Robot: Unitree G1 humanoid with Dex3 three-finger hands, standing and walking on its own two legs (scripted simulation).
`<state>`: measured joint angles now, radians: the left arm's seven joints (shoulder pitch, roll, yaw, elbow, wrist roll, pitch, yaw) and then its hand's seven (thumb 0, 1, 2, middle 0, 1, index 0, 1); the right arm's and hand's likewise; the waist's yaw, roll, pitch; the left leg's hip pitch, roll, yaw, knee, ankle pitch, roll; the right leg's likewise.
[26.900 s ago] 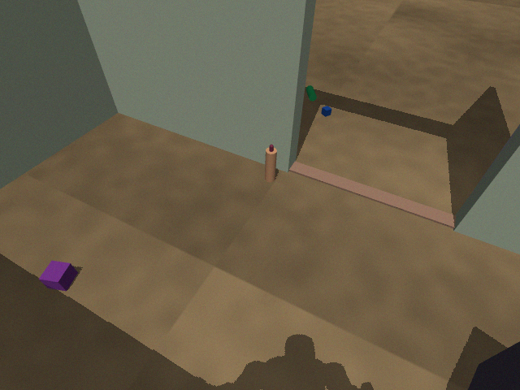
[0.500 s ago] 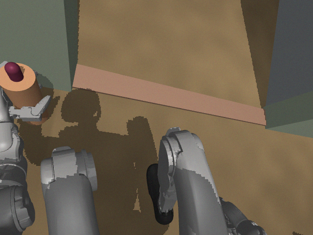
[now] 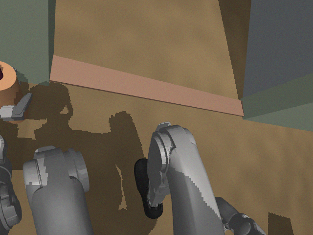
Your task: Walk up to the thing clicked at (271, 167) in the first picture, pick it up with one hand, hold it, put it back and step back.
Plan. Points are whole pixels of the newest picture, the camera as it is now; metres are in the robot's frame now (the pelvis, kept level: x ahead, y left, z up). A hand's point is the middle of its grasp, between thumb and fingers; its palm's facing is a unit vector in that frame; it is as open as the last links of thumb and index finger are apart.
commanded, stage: lower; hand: left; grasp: from the side
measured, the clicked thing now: (5, 94) +0.45 +0.24 -0.15
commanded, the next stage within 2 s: loosen in 0.66 s
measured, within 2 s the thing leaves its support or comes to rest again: rests again in 1.16 s
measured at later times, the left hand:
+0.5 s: hand (13, 96) +0.46 +0.22 -0.16, palm faces +0.24 -0.97 +0.00, open 8.4 cm
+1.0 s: hand (15, 96) +0.46 +0.22 -0.16, palm faces +0.25 -0.97 +0.03, open 8.7 cm
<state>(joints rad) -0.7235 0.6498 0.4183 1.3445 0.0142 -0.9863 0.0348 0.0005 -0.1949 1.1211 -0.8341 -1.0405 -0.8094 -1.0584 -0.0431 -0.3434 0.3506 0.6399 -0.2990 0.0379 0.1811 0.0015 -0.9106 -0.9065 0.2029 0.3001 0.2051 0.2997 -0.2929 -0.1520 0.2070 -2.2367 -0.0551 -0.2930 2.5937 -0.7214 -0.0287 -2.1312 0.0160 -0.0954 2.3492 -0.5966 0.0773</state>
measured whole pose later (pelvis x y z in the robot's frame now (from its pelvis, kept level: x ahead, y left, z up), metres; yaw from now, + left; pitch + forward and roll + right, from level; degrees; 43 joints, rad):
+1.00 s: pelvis +0.00 +0.01 +0.00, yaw -2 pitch +17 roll -18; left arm -0.73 0.71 0.40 1.40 0.01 -1.10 0.10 0.00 -0.12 0.87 -0.84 -0.88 -0.82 -0.89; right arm -0.13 -0.34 0.44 0.61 -0.35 0.02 0.20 0.00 -0.90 -0.90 0.20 0.30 0.21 0.30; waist -0.30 -0.21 0.26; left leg -2.22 -0.05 -0.35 2.63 -0.74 -0.03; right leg -2.10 0.03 -0.14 2.34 -0.58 0.08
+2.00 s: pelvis +0.00 +0.01 +0.05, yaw +2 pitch +28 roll -13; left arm -0.53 0.63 0.37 0.92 0.11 -0.57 -0.06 -0.02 -0.55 0.05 -0.06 -0.04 -0.05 -0.04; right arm 0.06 -0.27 0.14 0.59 -0.10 0.15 0.12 0.00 -0.89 -0.90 0.21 0.30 0.21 0.30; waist -0.16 -0.04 -0.07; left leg -2.20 -0.03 -0.19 2.41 -0.71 0.02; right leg -2.10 -0.02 -0.05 2.22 -0.61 0.04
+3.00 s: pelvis +0.11 -0.01 +0.41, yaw +11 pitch +12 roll -2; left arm 0.45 0.21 -0.02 -0.03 -0.02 0.29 0.17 -0.01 -0.56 0.04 -0.06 -0.06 -0.05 -0.05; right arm 0.29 -0.21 0.01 0.47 0.04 -0.05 -0.19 0.01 -0.89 -0.90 0.20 0.30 0.21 0.30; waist -0.03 0.05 -0.18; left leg -0.72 0.05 -0.05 1.06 -0.54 -0.04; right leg -0.72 -0.04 -0.03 1.00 -0.48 0.04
